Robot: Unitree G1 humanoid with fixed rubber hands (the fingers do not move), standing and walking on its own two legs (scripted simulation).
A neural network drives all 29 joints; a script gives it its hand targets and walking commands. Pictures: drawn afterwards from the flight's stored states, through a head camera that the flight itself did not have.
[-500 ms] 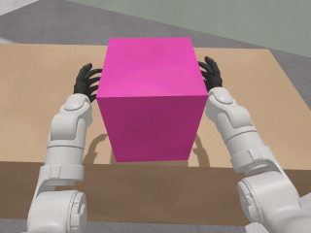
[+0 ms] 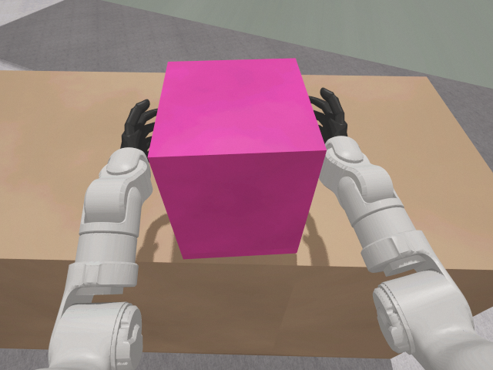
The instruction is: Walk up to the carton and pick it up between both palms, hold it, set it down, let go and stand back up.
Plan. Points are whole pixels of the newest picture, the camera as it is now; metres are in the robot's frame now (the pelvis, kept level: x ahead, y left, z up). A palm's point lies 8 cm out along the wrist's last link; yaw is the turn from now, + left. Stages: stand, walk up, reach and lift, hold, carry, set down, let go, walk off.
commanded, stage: reach and lift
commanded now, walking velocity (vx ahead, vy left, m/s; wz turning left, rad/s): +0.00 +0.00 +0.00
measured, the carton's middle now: (236, 163) +0.42 +0.07 +0.11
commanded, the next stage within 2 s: none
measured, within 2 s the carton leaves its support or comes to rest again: leaves its support in 0.58 s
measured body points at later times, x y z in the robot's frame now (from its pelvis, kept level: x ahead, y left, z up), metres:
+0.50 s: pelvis +0.00 +0.01 +0.00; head +0.02 +0.01 +0.45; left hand +0.40 +0.22 +0.17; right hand +0.45 -0.08 +0.17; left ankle +0.02 +0.12 -0.74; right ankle +0.01 -0.08 -0.74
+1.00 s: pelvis +0.00 +0.01 +0.00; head +0.02 +0.02 +0.45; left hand +0.40 +0.22 +0.18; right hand +0.45 -0.08 +0.19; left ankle +0.02 +0.12 -0.74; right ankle +0.01 -0.08 -0.74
